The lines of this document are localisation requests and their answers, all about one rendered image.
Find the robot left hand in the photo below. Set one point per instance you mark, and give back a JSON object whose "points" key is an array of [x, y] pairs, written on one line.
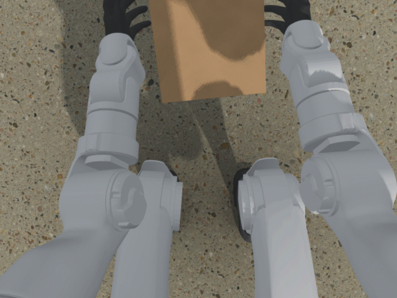
{"points": [[116, 19]]}

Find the robot right hand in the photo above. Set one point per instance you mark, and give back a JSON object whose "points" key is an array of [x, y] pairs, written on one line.
{"points": [[294, 11]]}

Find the right robot thigh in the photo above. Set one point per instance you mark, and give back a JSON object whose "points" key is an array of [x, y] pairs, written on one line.
{"points": [[283, 264]]}

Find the left robot forearm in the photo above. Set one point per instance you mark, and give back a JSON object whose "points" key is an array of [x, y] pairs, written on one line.
{"points": [[109, 141]]}

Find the left robot thigh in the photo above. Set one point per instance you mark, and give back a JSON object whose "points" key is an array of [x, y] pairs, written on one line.
{"points": [[142, 259]]}

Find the right robot upper arm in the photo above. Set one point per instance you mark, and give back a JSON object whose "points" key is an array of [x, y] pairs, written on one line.
{"points": [[355, 191]]}

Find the left robot upper arm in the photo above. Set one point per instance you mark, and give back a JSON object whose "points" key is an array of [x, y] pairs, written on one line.
{"points": [[97, 209]]}

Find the robot thigh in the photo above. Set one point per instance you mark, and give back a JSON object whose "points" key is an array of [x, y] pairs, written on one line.
{"points": [[142, 259], [283, 264]]}

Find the right robot forearm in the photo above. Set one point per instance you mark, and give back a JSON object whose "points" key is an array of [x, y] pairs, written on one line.
{"points": [[320, 94]]}

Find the carton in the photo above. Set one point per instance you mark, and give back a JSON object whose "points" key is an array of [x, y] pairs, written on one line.
{"points": [[209, 48]]}

